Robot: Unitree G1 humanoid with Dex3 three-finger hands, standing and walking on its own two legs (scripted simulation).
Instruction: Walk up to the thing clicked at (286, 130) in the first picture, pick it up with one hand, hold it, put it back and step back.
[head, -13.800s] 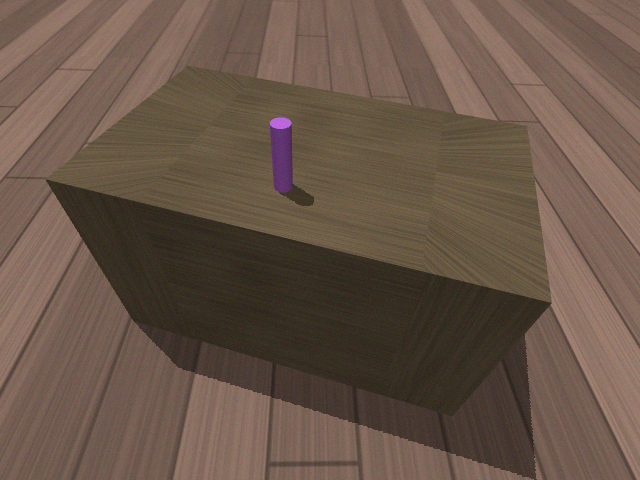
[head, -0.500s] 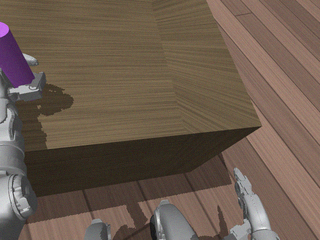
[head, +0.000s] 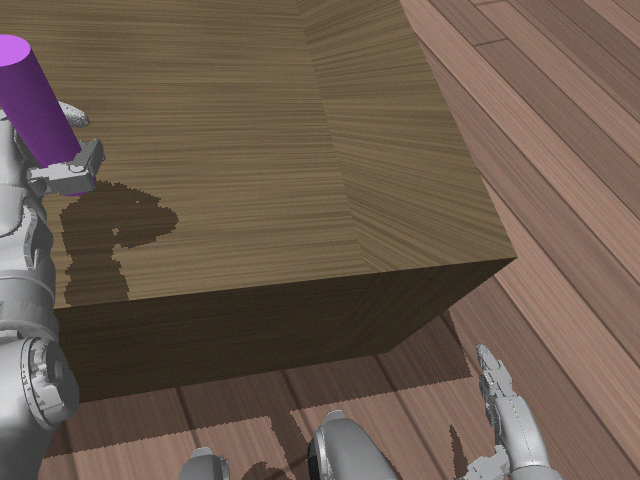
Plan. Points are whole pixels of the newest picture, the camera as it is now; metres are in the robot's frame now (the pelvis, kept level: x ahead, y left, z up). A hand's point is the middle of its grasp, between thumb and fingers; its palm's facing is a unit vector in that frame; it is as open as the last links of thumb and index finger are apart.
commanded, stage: settle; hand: left
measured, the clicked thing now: (44, 128) +0.52 +0.22 +0.10
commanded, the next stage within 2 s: lift in 0.28 s
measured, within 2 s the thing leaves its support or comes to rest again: neither
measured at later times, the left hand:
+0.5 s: hand (58, 127) +0.53 +0.21 +0.09, palm faces +0.15 -0.99 -0.02, open 6.0 cm
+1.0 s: hand (39, 118) +0.47 +0.20 +0.16, palm faces +0.14 -0.99 -0.01, open 6.0 cm
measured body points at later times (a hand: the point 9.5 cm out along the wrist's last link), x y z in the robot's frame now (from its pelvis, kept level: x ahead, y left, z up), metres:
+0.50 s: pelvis +0.01 +0.00 +0.01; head +0.13 +0.03 +0.45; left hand +0.51 +0.27 +0.10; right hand +0.17 -0.26 -0.01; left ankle -0.01 +0.13 -0.65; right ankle +0.06 -0.15 -0.65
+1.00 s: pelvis +0.03 +0.00 +0.04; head +0.08 +0.00 +0.49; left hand +0.46 +0.25 +0.17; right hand +0.18 -0.27 -0.01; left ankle -0.01 +0.13 -0.65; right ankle +0.06 -0.15 -0.65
